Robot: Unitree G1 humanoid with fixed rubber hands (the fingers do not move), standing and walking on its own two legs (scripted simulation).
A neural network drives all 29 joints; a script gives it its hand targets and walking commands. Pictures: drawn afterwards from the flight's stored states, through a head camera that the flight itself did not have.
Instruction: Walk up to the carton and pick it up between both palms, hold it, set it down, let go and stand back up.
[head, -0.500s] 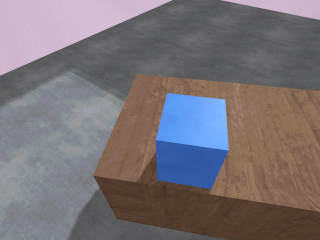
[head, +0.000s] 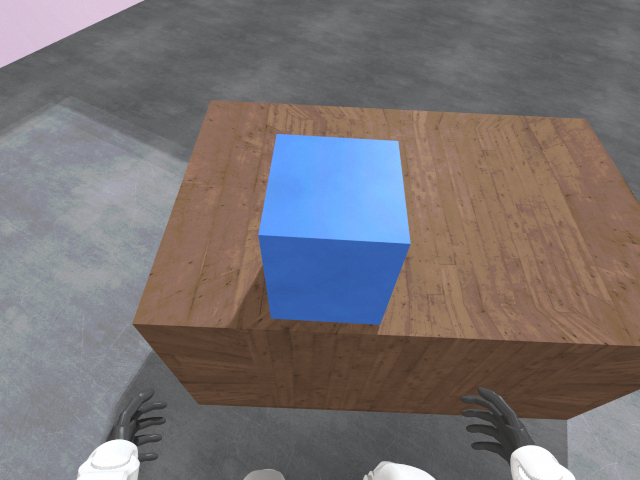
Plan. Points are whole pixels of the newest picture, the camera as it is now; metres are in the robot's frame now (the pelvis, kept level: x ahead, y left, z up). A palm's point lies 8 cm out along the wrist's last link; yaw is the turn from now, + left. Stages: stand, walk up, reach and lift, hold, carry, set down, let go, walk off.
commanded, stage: reach and lift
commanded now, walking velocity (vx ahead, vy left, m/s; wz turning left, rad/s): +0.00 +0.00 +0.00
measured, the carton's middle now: (331, 234) +0.51 +0.01 -0.06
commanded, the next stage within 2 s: none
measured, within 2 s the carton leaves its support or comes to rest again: neither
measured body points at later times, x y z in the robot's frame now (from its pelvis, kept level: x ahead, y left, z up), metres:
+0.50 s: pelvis +0.01 -0.02 +0.02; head +0.05 +0.00 +0.47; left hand +0.17 +0.26 -0.07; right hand +0.21 -0.20 -0.07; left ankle +0.00 +0.13 -0.71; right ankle +0.04 -0.08 -0.71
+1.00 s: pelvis +0.03 +0.02 +0.03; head +0.04 +0.05 +0.48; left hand +0.23 +0.24 -0.06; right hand +0.22 -0.20 -0.04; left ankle +0.00 +0.13 -0.71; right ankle +0.04 -0.08 -0.71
